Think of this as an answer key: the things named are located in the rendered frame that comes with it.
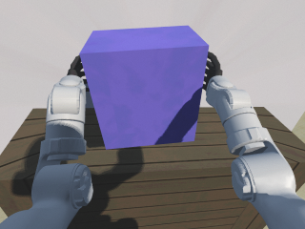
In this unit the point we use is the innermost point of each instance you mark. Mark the robot left upper arm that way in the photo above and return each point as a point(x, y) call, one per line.
point(58, 192)

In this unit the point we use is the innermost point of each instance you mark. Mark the carton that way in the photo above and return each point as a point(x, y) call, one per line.
point(145, 84)

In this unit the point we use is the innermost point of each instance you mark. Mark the robot right upper arm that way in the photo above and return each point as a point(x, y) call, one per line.
point(266, 181)

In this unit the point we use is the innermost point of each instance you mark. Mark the right robot forearm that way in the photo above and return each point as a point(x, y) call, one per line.
point(245, 134)

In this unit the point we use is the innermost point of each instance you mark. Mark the left robot forearm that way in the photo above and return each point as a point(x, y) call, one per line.
point(65, 119)

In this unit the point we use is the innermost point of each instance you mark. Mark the pedestal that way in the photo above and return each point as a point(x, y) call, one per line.
point(182, 185)

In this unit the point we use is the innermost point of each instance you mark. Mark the robot right hand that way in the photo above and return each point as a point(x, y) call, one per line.
point(214, 69)

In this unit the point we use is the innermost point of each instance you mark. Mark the robot left hand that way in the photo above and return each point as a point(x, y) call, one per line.
point(76, 67)

